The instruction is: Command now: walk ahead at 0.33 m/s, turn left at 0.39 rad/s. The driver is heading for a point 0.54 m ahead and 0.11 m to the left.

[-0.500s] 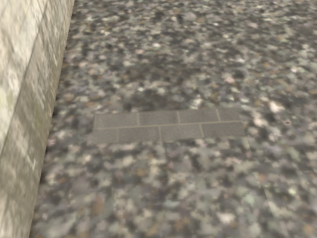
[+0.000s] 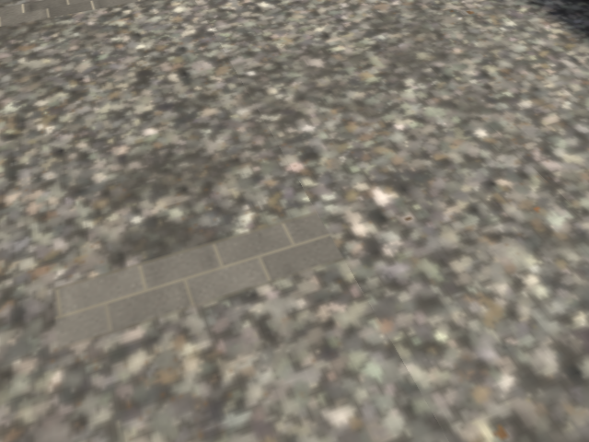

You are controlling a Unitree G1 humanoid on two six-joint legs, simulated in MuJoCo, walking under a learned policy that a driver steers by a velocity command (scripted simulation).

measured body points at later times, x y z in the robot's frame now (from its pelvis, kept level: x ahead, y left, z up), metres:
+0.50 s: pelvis +0.17 +0.18 -0.03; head +0.19 +0.21 +0.42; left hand +0.07 +0.45 -0.17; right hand +0.46 +0.00 -0.10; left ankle +0.20 +0.31 -0.74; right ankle +0.03 -0.06 -0.67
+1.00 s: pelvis +0.56 +0.30 -0.04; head +0.58 +0.32 +0.41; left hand +0.62 +0.57 -0.18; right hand +0.65 +0.05 -0.16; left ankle +0.34 +0.39 -0.60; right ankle +0.65 +0.30 -0.74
